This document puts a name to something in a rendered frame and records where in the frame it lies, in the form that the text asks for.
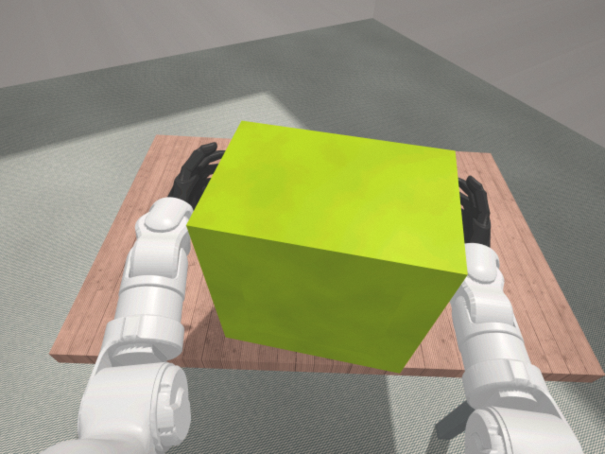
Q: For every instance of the right robot upper arm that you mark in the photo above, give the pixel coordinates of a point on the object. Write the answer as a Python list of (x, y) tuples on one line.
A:
[(494, 430)]

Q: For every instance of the table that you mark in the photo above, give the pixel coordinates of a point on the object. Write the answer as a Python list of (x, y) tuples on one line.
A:
[(553, 338)]

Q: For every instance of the carton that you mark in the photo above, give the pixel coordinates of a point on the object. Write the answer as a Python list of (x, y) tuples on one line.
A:
[(330, 245)]

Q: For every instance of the right robot hand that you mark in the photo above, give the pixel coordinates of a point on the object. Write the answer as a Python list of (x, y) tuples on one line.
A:
[(476, 213)]

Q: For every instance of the left robot upper arm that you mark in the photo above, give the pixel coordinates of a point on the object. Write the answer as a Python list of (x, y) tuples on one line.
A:
[(135, 409)]

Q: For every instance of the right robot forearm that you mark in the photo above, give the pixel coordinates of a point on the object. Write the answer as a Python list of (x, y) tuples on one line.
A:
[(498, 371)]

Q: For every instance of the left robot hand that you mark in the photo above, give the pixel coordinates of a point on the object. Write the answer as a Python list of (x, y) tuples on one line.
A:
[(190, 184)]

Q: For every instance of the left robot forearm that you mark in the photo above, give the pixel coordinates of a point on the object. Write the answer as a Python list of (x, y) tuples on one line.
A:
[(147, 322)]

